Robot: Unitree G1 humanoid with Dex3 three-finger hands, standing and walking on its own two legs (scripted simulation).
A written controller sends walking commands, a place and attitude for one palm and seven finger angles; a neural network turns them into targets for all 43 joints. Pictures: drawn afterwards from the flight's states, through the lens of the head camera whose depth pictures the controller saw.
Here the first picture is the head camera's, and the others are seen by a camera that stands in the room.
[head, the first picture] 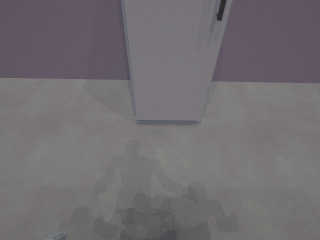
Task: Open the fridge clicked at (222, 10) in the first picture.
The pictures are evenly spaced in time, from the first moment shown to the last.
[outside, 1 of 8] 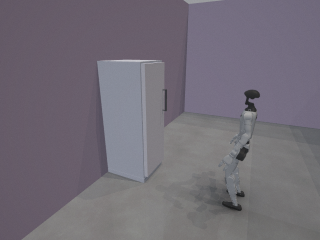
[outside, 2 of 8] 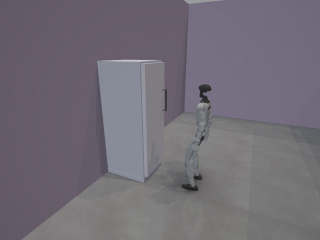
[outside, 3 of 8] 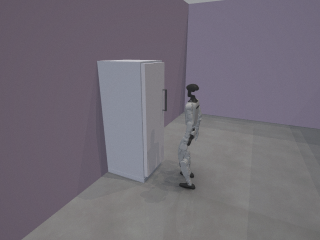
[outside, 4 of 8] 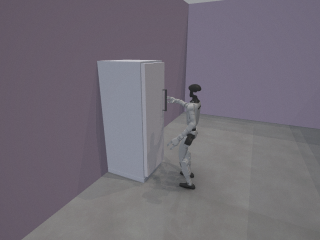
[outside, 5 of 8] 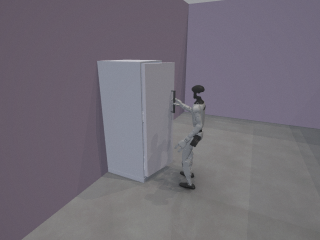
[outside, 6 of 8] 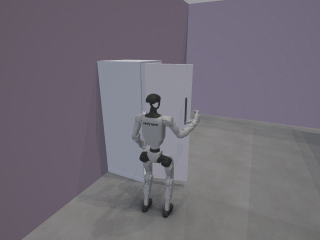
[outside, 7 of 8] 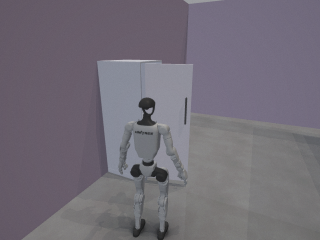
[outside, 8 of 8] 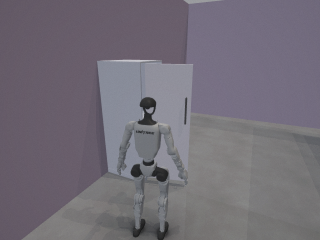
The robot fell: no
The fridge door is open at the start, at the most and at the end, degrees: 0 80 74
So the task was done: yes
